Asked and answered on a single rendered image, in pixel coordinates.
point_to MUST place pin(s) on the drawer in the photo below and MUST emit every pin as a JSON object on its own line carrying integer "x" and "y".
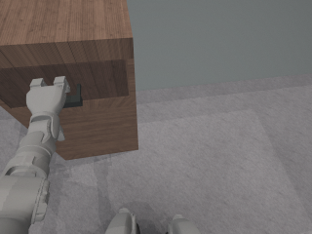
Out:
{"x": 98, "y": 79}

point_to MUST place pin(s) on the robot left shin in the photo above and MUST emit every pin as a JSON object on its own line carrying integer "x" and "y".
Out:
{"x": 125, "y": 210}

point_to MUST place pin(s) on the left robot upper arm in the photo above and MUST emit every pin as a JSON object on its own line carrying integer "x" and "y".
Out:
{"x": 23, "y": 201}

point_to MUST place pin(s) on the robot left forearm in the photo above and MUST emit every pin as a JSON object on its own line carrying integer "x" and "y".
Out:
{"x": 36, "y": 149}

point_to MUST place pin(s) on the handle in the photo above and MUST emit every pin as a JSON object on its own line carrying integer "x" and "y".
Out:
{"x": 74, "y": 101}

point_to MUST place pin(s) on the cabinet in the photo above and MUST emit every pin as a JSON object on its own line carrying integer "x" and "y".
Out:
{"x": 47, "y": 32}

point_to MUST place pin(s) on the robot left hand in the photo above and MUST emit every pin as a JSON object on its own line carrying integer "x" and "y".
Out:
{"x": 44, "y": 98}

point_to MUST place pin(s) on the right robot thigh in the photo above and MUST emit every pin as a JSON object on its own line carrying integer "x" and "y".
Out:
{"x": 182, "y": 226}

